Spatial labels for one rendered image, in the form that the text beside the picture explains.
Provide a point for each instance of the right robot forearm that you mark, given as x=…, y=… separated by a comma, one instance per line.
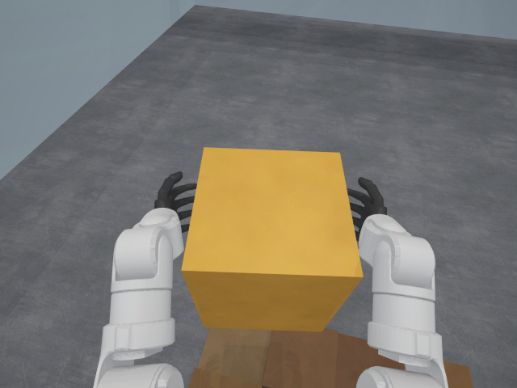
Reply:
x=403, y=309

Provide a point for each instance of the right robot hand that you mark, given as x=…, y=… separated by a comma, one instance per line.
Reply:
x=373, y=204

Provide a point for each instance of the left robot hand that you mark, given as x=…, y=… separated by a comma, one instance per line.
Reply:
x=167, y=194

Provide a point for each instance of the robot right upper arm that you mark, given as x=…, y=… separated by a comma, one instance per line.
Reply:
x=383, y=377

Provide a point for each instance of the left robot forearm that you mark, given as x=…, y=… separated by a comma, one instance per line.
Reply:
x=142, y=274

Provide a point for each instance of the carton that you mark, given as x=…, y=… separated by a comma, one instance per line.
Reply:
x=271, y=243

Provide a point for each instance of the robot left upper arm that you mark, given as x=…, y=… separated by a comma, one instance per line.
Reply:
x=142, y=376

